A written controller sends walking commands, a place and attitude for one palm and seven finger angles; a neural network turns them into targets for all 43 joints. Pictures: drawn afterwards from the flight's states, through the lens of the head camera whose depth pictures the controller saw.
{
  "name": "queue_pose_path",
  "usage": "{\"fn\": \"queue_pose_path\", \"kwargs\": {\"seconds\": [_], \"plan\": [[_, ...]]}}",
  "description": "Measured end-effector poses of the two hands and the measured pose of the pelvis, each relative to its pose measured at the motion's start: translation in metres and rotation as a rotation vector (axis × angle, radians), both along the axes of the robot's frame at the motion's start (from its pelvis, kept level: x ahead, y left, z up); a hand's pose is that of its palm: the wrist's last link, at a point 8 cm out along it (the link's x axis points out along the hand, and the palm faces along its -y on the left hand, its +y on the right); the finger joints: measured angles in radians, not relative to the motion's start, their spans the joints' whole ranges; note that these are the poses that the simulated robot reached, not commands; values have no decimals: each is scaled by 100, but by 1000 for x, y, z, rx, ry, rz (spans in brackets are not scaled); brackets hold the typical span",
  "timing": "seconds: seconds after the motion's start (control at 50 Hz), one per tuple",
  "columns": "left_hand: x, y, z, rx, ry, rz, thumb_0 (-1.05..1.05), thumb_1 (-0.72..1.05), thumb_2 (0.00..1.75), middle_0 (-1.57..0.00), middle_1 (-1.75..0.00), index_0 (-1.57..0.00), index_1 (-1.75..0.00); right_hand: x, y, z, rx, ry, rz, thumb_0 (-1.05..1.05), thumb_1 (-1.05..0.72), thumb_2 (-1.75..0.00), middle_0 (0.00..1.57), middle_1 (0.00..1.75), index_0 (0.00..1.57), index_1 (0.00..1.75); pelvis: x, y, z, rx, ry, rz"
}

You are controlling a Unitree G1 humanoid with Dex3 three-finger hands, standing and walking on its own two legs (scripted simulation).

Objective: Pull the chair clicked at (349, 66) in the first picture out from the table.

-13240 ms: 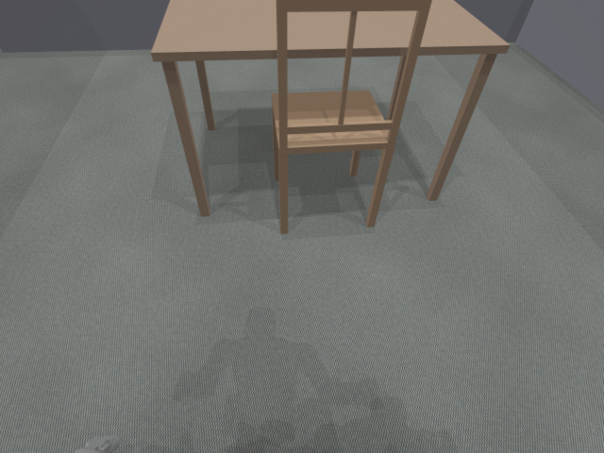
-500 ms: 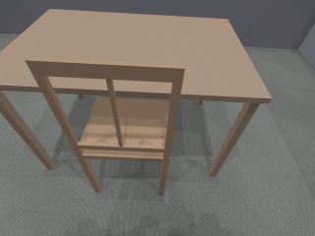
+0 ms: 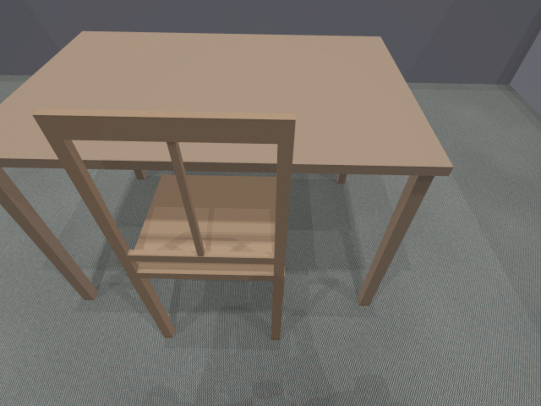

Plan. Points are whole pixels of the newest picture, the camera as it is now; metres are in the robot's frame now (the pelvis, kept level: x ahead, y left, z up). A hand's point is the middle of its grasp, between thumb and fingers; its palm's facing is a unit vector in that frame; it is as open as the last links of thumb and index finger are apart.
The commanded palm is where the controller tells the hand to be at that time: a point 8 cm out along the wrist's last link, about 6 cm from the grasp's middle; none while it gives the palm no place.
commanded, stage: shuffle to correct the standing spot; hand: left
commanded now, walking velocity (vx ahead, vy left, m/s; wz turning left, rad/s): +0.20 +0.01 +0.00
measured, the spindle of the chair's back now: (189, 206) +0.51 +0.21 -0.05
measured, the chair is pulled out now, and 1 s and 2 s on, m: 0.00 0.00 0.00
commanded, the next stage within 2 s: come to a stop and stand still in 0.20 s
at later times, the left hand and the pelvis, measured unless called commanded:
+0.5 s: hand out of the picture +0.09 +0.17 -0.18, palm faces +0.06 -0.97 -0.23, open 7.3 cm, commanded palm none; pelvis +0.08 -0.01 +0.00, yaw +1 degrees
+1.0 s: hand out of the picture +0.07 +0.23 -0.19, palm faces +0.09 -0.97 -0.21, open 7.4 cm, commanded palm none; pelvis +0.04 +0.03 -0.01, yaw +2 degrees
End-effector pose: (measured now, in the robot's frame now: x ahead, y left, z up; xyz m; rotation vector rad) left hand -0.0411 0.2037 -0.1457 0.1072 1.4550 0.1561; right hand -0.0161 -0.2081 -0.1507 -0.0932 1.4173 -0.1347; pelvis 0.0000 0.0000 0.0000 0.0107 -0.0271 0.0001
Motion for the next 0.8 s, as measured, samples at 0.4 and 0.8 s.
{"fn": "queue_pose_path", "kwargs": {"seconds": [0.4,0.8], "plan": [[68,2,-7,-7,36,8,1,91,90,-20,-29,-20,-30,38,1,1,-33,31,-14,0,-91,-90,20,30,19,30,66,0,-6,-3,29,0],[140,26,2,87,-165,2,1,91,90,-20,-30,-20,-30,142,-35,4,-91,-95,62,0,-91,-90,20,30,19,30,60,-2,-5,16,19,31]]}}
